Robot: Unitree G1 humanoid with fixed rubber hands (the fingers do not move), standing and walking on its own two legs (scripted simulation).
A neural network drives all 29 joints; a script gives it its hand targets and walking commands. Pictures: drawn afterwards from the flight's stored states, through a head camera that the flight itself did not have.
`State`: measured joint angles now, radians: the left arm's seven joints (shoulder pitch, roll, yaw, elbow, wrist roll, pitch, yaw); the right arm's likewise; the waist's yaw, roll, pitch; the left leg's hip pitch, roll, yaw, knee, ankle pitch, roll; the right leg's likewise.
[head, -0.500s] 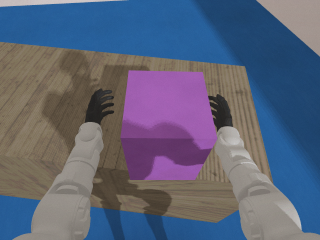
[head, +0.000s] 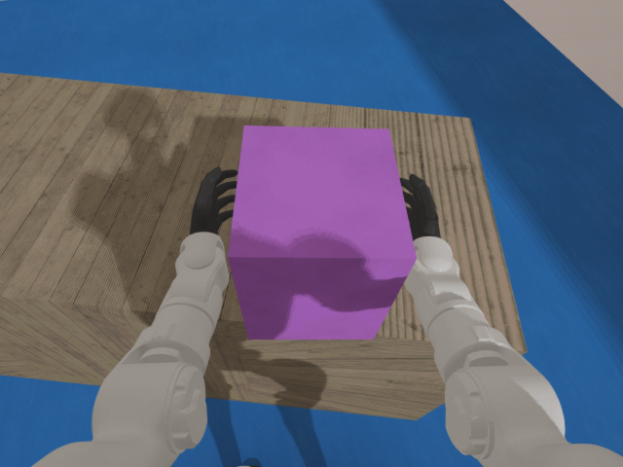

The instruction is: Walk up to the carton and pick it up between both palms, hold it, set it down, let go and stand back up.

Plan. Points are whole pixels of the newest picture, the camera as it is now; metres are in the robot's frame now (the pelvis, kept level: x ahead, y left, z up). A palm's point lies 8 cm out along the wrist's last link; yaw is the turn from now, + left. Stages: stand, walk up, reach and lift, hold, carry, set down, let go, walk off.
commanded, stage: reach and lift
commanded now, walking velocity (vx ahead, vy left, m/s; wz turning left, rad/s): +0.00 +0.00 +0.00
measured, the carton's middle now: (314, 241) +0.42 +0.02 +0.00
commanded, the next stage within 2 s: none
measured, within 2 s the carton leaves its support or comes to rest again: leaves its support in 1.50 s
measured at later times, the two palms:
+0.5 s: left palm (207, 231) +0.39 +0.17 +0.05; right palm (423, 239) +0.39 -0.12 +0.05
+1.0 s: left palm (207, 230) +0.39 +0.17 +0.05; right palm (422, 240) +0.39 -0.12 +0.05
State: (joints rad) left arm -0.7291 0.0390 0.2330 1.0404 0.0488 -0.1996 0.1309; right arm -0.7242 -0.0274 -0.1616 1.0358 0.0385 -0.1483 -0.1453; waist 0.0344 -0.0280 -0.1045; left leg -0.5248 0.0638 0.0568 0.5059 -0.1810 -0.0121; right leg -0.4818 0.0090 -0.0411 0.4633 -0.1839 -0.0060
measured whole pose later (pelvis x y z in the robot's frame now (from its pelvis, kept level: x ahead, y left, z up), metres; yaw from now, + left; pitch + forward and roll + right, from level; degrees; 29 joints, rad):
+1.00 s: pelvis +0.03 +0.00 +0.01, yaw +1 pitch +5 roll -1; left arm -0.56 -0.06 0.35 0.86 0.23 -0.20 0.07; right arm -0.52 0.06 -0.27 0.92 -0.17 -0.30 -0.14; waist 0.04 -0.05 -0.02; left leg -0.27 0.05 0.05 0.34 -0.16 -0.02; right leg -0.21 0.01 -0.05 0.27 -0.15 0.00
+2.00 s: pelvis -0.01 +0.00 +0.01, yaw +1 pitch +10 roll -1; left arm -0.70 -0.01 0.30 1.03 0.18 -0.27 0.11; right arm -0.65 0.01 -0.30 1.13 -0.20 -0.44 -0.18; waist 0.05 -0.08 -0.12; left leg -0.42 0.05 0.04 0.33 -0.08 -0.02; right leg -0.37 0.01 -0.06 0.29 -0.09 -0.01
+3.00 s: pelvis -0.01 +0.00 +0.01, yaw +4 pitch -8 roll -2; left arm -0.72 -0.01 0.28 0.36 0.24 0.62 0.08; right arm -0.71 -0.04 -0.05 0.66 0.18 0.31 -0.20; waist -0.08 -0.06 0.02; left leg -0.12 0.03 0.00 0.42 -0.17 0.00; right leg -0.02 -0.01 -0.10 0.33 -0.17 0.01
